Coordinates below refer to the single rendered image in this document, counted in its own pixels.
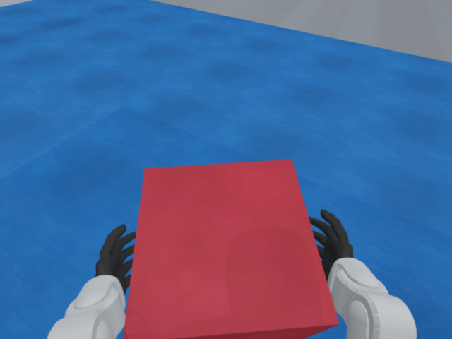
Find robot right forearm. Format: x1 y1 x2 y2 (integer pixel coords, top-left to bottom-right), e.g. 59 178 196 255
328 258 417 339

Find robot left forearm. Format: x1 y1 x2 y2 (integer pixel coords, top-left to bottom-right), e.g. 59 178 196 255
47 275 126 339

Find robot left hand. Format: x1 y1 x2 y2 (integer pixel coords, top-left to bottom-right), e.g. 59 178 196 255
95 224 136 295

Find carton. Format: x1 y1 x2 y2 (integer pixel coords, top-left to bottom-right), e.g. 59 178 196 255
123 160 339 339

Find robot right hand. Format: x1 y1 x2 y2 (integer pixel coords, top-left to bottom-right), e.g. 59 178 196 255
309 209 353 282

